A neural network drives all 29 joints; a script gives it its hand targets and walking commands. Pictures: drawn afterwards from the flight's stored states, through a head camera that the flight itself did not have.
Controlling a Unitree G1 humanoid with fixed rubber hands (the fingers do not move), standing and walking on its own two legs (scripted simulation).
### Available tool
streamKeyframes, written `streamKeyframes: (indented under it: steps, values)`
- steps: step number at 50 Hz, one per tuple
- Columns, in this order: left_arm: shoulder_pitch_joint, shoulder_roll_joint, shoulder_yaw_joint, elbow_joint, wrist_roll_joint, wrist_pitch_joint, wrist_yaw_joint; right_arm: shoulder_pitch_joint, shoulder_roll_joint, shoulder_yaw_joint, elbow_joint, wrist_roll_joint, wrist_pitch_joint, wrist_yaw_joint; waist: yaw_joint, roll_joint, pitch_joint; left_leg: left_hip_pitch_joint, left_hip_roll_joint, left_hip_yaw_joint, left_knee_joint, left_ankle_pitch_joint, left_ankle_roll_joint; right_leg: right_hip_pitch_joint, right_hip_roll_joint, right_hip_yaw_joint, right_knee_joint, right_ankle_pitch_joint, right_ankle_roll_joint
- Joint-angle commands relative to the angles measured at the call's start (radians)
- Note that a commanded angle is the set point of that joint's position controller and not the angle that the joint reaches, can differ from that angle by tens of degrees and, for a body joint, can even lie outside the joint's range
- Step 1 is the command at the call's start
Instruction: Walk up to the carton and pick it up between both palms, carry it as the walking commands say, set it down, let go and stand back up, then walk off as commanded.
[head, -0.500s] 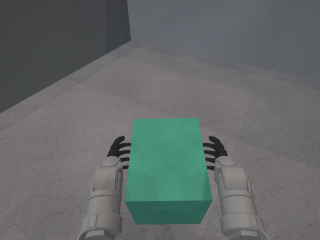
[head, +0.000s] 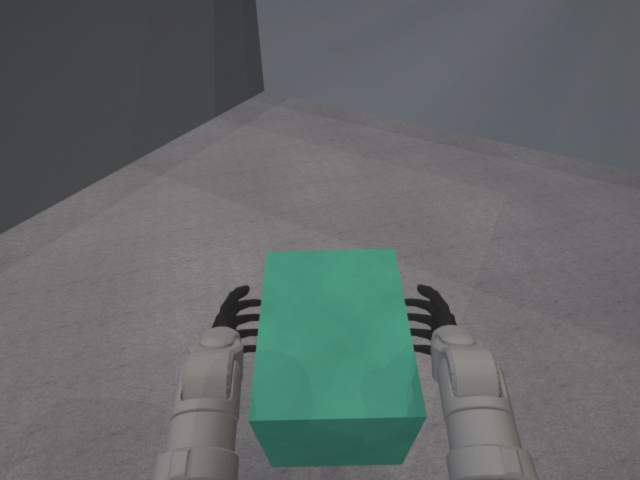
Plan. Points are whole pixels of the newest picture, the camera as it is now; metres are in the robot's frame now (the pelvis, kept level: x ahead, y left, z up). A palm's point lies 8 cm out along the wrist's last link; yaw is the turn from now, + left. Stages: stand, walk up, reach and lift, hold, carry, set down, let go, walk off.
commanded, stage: reach and lift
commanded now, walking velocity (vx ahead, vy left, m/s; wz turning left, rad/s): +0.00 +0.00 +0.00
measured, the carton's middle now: (333, 357) +0.31 +0.00 -0.03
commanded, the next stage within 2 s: hold in 0.08 s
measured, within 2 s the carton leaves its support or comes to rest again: neither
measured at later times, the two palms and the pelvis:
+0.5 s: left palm (224, 340) +0.28 +0.14 +0.05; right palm (443, 338) +0.28 -0.14 +0.05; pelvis -0.01 +0.00 +0.00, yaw +0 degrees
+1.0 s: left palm (224, 345) +0.28 +0.14 +0.05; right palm (444, 343) +0.28 -0.14 +0.05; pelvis +0.00 +0.00 +0.00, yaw +0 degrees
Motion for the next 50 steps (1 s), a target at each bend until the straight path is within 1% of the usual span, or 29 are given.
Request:
streamKeyframes:
  steps: [1,9,15,23,38,44,50]
  values:
    - [-0.420,-0.943,-0.484,-0.036,-0.255,-0.036,-0.240,-0.450,0.925,0.476,-0.058,0.264,-0.044,0.240,0.000,0.009,-0.195,0.003,-0.077,0.075,-0.047,0.144,0.000,0.036,0.082,-0.073,-0.031,0.147,0.002]
    - [-0.459,-0.943,-0.470,-0.014,-0.253,-0.034,-0.248,-0.482,0.941,0.462,-0.029,0.259,-0.042,0.244,0.005,0.004,-0.172,-0.020,-0.077,0.080,-0.048,0.061,0.006,0.005,0.076,-0.072,-0.033,0.058,0.001]
    - [-0.486,-0.947,-0.461,0.004,-0.253,-0.036,-0.254,-0.500,0.950,0.452,-0.005,0.254,-0.043,0.247,0.006,0.002,-0.172,-0.021,-0.077,0.083,-0.048,0.040,0.007,-0.004,0.073,-0.072,-0.036,0.032,0.001]
    - [-0.480,-0.950,-0.461,0.005,-0.253,-0.036,-0.255,-0.491,0.948,0.453,-0.007,0.250,-0.044,0.248,0.007,0.004,-0.183,-0.006,-0.076,0.083,-0.050,0.075,0.006,0.007,0.075,-0.071,-0.039,0.066,0.000]
    - [-0.400,-0.941,-0.490,-0.054,-0.259,-0.031,-0.240,-0.421,0.923,0.487,-0.076,0.260,-0.039,0.239,0.009,0.006,-0.195,0.021,-0.075,0.076,-0.051,0.168,0.005,0.035,0.080,-0.063,-0.040,0.165,0.001]
    - [-0.384,-0.937,-0.501,-0.073,-0.262,-0.030,-0.236,-0.404,0.919,0.494,-0.092,0.261,-0.038,0.236,0.008,0.007,-0.190,0.020,-0.075,0.074,-0.050,0.168,0.006,0.033,0.080,-0.061,-0.038,0.166,0.001]
    - [-0.386,-0.935,-0.503,-0.078,-0.262,-0.031,-0.235,-0.405,0.917,0.493,-0.094,0.259,-0.038,0.234,0.008,0.007,-0.182,0.011,-0.075,0.075,-0.048,0.143,0.008,0.025,0.079,-0.060,-0.036,0.138,-0.001]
